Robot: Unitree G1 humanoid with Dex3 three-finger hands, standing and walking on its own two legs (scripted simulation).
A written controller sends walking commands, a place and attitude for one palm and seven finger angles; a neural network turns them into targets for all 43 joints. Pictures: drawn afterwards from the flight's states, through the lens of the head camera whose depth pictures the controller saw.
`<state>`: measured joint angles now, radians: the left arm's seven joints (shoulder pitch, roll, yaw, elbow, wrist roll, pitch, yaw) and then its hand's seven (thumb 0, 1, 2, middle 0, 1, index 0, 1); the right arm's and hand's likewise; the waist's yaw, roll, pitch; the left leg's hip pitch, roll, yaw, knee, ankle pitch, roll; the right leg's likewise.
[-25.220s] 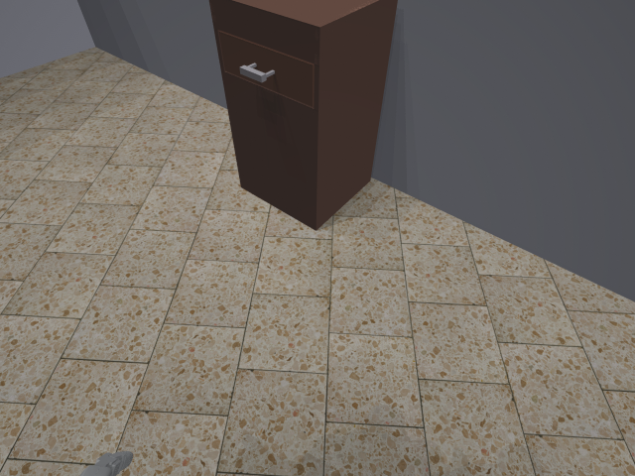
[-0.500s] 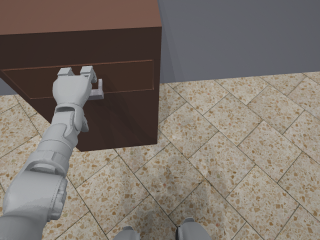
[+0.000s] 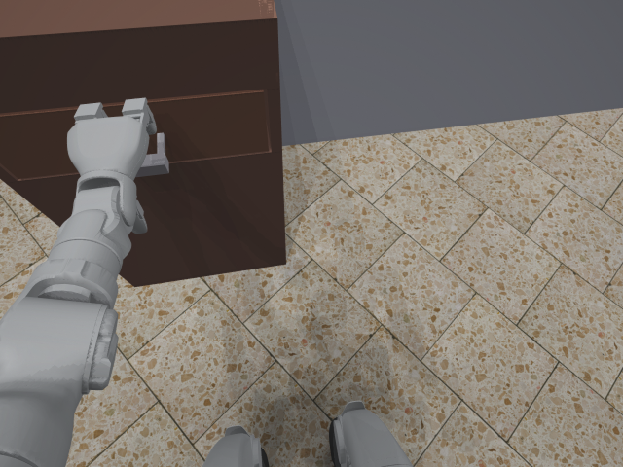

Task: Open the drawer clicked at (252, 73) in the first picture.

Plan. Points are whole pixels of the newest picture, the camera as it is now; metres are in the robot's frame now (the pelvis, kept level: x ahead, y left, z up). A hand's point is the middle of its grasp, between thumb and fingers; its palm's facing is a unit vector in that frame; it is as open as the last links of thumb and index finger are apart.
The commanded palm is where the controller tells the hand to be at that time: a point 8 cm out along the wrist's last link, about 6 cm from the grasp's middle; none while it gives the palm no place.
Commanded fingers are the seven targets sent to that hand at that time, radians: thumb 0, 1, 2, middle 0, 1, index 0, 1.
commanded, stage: re-aim the fingers above the handle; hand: left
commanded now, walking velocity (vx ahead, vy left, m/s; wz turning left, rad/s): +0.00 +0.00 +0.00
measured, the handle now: (133, 155) +0.58 +0.22 -0.05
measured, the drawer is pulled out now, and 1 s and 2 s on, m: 0.00 0.00 0.00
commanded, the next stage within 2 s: lower the fingers behind the handle in 1.44 s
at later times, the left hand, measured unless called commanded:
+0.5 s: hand (117, 163) +0.53 +0.21 +0.00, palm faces -0.04 +0.03 -1.00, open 13.8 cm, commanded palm +0.51 +0.21 +0.06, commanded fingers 0.00 -0.50 0.30 -0.30 -1.20 -0.30 -1.20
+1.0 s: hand (116, 167) +0.53 +0.22 +0.00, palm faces -0.06 +0.04 -1.00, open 13.7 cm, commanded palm +0.51 +0.22 +0.06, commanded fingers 0.00 -0.50 0.30 -0.30 -1.20 -0.30 -1.20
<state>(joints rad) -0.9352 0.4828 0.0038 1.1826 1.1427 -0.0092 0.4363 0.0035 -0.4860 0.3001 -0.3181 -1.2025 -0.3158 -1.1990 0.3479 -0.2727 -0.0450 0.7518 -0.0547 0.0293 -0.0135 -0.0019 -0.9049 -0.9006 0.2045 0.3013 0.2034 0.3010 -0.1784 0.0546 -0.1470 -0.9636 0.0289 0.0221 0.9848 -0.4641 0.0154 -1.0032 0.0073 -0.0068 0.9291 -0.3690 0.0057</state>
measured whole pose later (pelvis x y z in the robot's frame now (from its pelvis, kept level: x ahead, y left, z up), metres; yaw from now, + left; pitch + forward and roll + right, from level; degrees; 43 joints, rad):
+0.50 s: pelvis +0.00 +0.01 +0.00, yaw -1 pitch +27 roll -2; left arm -0.97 0.52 0.02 1.21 1.14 0.06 0.43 0.00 -0.48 0.30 -0.32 -1.20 -0.31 -1.20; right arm 0.34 -0.27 -0.02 0.73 -0.05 0.03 -0.01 0.00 -0.90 -0.90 0.20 0.30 0.20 0.30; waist -0.19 0.07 -0.14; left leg -0.99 0.03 0.03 0.99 -0.47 0.02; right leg -1.03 0.01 0.01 0.93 -0.37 0.01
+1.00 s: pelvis +0.01 +0.01 +0.00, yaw -1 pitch +26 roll -2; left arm -0.94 0.47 0.01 1.18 1.13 0.13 0.43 0.00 -0.48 0.30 -0.36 -1.24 -0.33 -1.22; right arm 0.31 -0.27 -0.02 0.71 -0.04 0.08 0.00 0.00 -0.91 -0.90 0.20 0.30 0.20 0.30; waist -0.17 0.07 -0.13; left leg -0.94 0.03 0.04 0.97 -0.47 0.03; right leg -0.99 0.01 0.01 0.90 -0.37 0.02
